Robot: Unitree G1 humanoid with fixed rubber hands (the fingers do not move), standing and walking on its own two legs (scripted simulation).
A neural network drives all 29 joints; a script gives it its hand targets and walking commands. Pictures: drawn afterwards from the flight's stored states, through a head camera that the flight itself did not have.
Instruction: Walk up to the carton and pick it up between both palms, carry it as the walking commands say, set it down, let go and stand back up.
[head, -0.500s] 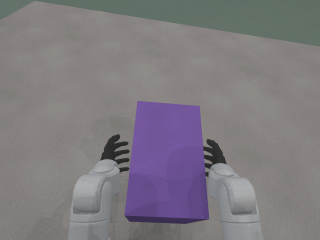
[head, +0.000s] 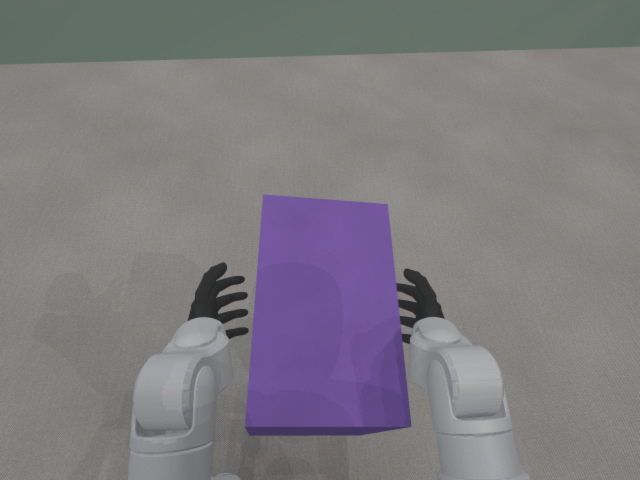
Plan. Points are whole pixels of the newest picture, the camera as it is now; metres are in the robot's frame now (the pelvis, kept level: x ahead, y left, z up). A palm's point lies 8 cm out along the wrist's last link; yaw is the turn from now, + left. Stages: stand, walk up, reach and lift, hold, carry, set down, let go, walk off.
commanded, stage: carry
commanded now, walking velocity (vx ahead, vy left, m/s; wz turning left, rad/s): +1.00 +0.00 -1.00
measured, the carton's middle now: (315, 324) +0.32 +0.04 -0.04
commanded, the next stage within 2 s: none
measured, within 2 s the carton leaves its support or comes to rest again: neither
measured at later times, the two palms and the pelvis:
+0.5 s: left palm (391, 90) +0.76 -0.05 +0.05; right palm (534, 115) +0.70 -0.29 +0.07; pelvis +0.47 -0.08 +0.01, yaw -24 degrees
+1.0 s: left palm out of the picture +1.15 -0.49 +0.09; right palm out of the picture +0.93 -0.61 +0.10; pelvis +0.90 -0.30 -0.02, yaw -59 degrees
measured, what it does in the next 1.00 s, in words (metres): walks ahead, turning right: right foot, then left foot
